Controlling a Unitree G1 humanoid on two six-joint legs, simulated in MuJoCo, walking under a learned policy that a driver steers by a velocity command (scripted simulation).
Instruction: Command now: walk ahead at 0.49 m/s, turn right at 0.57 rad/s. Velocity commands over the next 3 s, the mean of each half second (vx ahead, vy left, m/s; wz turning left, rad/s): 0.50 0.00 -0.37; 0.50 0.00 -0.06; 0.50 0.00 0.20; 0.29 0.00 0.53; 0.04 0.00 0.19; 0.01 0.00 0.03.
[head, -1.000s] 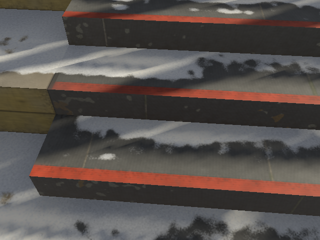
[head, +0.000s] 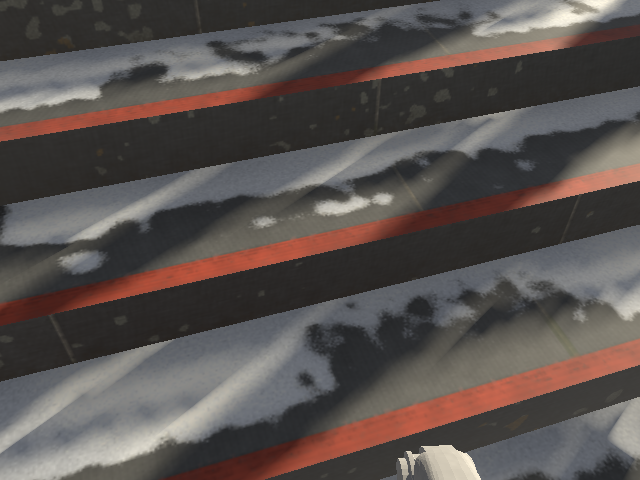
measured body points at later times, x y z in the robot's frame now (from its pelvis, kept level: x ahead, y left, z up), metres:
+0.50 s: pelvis +0.32 -0.03 +0.14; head +0.31 -0.01 +0.59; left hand +0.25 +0.18 -0.02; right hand +0.46 -0.26 +0.04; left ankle +0.42 +0.09 -0.29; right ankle +0.26 -0.12 -0.59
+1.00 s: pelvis +0.61 -0.01 +0.29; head +0.63 +0.00 +0.74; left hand +0.85 +0.13 +0.19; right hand +0.44 -0.18 +0.16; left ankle +0.56 +0.07 -0.44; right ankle +0.71 -0.15 -0.27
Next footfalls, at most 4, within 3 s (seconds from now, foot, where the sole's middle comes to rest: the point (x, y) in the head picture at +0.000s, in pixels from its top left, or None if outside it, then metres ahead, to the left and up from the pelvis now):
0.18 right None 0.30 -0.13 -0.62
0.64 left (277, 402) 0.60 0.07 -0.48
1.24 right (409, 194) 0.97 -0.21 -0.33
1.74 left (315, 62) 1.26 -0.04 -0.19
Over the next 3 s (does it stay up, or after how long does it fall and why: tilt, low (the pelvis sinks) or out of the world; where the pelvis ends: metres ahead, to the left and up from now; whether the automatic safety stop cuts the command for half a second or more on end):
stays up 1.29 -0.17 0.58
